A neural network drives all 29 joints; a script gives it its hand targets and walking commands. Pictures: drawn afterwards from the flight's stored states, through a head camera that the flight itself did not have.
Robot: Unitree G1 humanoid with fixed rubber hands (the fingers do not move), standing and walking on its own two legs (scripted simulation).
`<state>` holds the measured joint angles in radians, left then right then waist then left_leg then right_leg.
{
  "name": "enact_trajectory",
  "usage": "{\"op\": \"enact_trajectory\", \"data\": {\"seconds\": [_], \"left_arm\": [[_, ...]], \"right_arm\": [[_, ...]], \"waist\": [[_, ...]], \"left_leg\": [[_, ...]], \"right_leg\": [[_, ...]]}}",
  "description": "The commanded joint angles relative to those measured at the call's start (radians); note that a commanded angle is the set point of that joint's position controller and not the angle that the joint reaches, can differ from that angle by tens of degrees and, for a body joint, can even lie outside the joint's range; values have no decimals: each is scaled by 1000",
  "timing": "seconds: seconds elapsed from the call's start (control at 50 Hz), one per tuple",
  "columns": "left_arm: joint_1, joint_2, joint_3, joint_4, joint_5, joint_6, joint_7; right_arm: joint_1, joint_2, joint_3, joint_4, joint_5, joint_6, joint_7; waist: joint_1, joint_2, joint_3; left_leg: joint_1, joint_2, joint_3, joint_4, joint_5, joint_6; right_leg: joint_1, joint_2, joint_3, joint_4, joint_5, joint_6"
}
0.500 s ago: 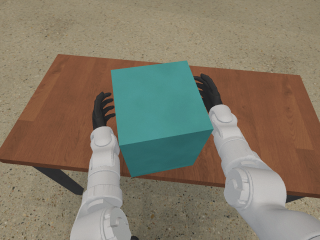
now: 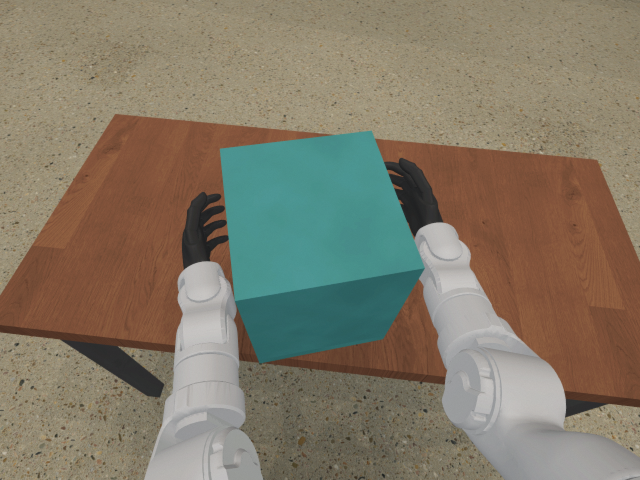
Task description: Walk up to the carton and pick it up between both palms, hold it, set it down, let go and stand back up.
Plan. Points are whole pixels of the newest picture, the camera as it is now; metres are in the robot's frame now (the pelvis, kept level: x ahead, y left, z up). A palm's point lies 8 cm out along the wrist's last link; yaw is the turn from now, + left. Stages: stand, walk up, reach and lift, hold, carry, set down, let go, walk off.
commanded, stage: reach and lift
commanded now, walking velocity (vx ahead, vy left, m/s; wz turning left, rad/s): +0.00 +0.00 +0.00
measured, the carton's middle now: (311, 255) +0.40 +0.06 +0.00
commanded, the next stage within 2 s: none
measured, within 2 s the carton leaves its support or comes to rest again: leaves its support in 0.10 s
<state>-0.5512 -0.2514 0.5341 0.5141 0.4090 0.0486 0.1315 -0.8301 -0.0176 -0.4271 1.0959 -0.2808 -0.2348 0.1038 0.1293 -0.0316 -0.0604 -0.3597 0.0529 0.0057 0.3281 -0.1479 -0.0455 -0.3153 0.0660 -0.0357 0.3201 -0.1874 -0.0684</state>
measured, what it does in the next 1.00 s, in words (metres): stands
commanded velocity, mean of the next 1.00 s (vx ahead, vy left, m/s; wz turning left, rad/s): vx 0.00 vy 0.00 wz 0.00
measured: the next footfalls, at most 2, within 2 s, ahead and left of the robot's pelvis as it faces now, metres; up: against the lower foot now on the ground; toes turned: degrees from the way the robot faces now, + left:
none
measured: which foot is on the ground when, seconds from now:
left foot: down 0.00-1.00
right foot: down 0.00-1.00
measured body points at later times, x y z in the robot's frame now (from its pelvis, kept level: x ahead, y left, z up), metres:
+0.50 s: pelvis +0.00 +0.00 +0.00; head +0.05 +0.01 +0.45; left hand +0.36 +0.21 +0.05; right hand +0.45 -0.08 +0.07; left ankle +0.00 +0.15 -0.75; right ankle -0.03 -0.07 -0.75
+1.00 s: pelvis -0.01 +0.00 +0.00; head +0.04 +0.01 +0.45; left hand +0.35 +0.21 +0.05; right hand +0.43 -0.08 +0.07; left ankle +0.00 +0.15 -0.75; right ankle -0.03 -0.07 -0.75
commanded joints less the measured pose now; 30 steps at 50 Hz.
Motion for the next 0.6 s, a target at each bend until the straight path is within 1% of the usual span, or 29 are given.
{"op": "enact_trajectory", "data": {"seconds": [0.0,0.1,0.14,0.18,0.24,0.26,0.28,0.3,0.4,0.42,0.48,0.5,0.56,0.58], "left_arm": [[-388,-392,-298,27,6,-36,-86],[-414,-373,-280,44,4,-37,-93],[-425,-374,-276,51,5,-42,-96],[-425,-373,-275,57,6,-46,-94],[-425,-363,-265,73,8,-48,-94],[-435,-366,-269,69,8,-49,-94],[-436,-365,-268,71,7,-49,-95],[-441,-364,-271,71,3,-51,-95],[-442,-371,-281,75,-1,-55,-92],[-441,-365,-280,78,-1,-56,-92],[-452,-367,-283,76,-3,-60,-93],[-454,-366,-286,79,-7,-62,-94],[-462,-369,-303,78,-15,-66,-92],[-467,-368,-302,78,-16,-67,-93]], "right_arm": [[-382,414,183,-14,-42,-46,79],[-383,428,169,-6,-55,-35,75],[-385,432,161,-3,-65,-34,74],[-388,435,163,-5,-64,-38,75],[-395,444,169,-3,-63,-39,71],[-399,443,163,3,-63,-39,71],[-394,448,167,3,-62,-39,70],[-399,448,166,1,-63,-41,70],[-408,445,166,-1,-59,-53,65],[-407,449,173,-4,-58,-54,64],[-401,452,176,9,-56,-56,60],[-412,455,184,-5,-53,-59,59],[-408,450,191,6,-45,-66,55],[-413,450,195,1,-43,-69,53]], "waist": [[27,-20,-442],[24,-43,-426],[21,-39,-434],[26,-31,-446],[28,-45,-439],[25,-35,-440],[28,-39,-438],[24,-40,-451],[20,-28,-455],[25,-29,-451],[19,-26,-449],[21,-32,-461],[14,-23,-464],[18,-23,-467]], "left_leg": [[163,-37,102,45,446,33],[134,-42,110,31,388,46],[123,-42,111,24,368,46],[131,-42,113,28,375,43],[113,-45,115,29,364,49],[112,-43,113,24,359,47],[116,-44,113,28,365,47],[116,-43,114,29,365,47],[137,-41,110,40,394,36],[137,-41,112,42,397,38],[133,-41,111,38,389,37],[131,-42,111,40,397,37],[150,-39,108,47,423,29],[152,-39,110,47,423,29]], "right_leg": [[243,-48,-46,38,469,71],[268,-54,-37,30,435,74],[272,-55,-37,36,433,77],[265,-54,-38,36,429,74],[284,-56,-36,40,454,79],[281,-55,-39,43,446,79],[283,-55,-38,43,446,79],[279,-55,-39,43,446,79],[260,-48,-47,41,446,72],[263,-50,-45,41,453,72],[276,-50,-44,46,459,73],[281,-49,-46,48,471,75],[274,-46,-50,50,489,72],[274,-47,-50,47,488,71]]}}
